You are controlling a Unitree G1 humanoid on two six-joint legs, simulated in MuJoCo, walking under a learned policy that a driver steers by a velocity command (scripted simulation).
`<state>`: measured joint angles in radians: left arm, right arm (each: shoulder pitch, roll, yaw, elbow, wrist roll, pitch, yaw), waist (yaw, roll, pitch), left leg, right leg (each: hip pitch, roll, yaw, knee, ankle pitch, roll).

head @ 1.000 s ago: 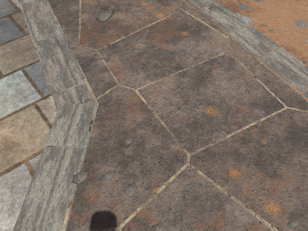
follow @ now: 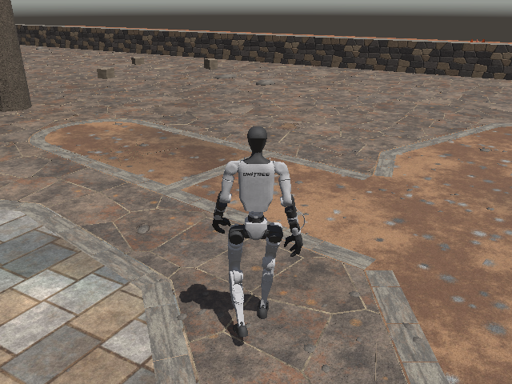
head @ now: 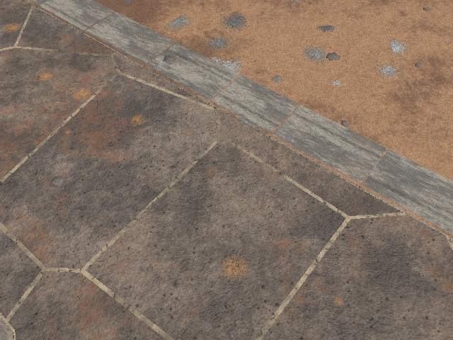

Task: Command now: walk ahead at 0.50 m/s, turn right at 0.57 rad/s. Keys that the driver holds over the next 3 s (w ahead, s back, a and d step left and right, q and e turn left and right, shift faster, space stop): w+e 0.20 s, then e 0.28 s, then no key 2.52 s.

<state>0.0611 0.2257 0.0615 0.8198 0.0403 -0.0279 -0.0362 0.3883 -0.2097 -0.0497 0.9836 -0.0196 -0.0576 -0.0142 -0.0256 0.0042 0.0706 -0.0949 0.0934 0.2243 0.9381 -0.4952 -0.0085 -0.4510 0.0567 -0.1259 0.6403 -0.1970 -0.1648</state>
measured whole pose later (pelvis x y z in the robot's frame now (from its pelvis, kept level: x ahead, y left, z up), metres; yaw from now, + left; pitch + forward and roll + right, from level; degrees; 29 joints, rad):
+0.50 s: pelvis +0.25 +0.00 +0.00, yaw -19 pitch +1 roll -1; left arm 0.41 0.28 0.08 0.87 -0.01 -0.02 0.02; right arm 0.03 -0.25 -0.01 0.73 -0.03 -0.07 -0.02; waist 0.09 0.02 0.07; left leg -0.45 -0.01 -0.01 0.51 -0.09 0.04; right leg -0.13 0.19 0.19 0.73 -0.51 -0.08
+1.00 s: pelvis +0.28 -0.01 +0.03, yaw -24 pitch -1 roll +0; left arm 0.23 0.20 -0.01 0.87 0.02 0.01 0.02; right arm 0.26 -0.24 -0.02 0.87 -0.02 0.02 0.00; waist -0.03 0.04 0.00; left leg -0.27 0.01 0.01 0.44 -0.18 0.01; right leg -0.18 0.05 0.03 0.44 -0.25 -0.04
